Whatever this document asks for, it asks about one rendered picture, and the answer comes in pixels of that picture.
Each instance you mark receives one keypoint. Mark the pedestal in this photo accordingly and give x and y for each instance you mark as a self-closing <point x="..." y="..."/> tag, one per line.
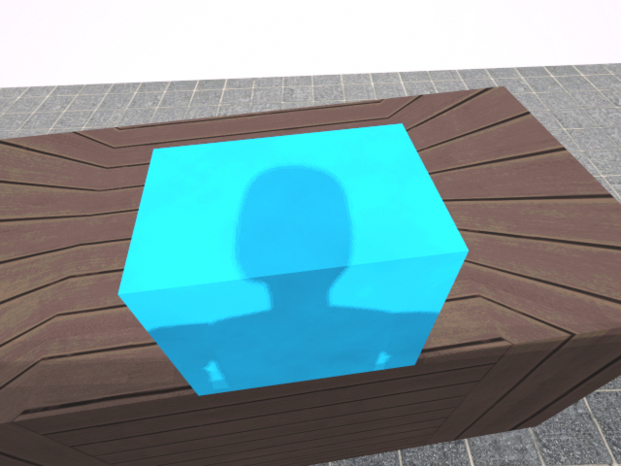
<point x="531" y="324"/>

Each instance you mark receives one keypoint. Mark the carton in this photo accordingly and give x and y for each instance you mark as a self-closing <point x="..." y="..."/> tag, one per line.
<point x="290" y="258"/>

